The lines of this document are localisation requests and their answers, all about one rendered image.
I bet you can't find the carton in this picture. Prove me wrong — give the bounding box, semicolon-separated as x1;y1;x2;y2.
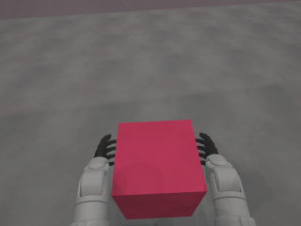
111;120;207;219

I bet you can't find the right robot hand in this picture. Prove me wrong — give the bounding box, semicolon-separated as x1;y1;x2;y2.
195;133;219;166

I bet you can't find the left robot forearm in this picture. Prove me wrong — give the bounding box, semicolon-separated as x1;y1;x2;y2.
70;156;111;226

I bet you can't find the left robot hand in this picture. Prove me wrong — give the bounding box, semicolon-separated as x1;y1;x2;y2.
94;134;117;167

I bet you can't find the right robot forearm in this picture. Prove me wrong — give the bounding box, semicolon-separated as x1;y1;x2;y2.
205;153;257;226

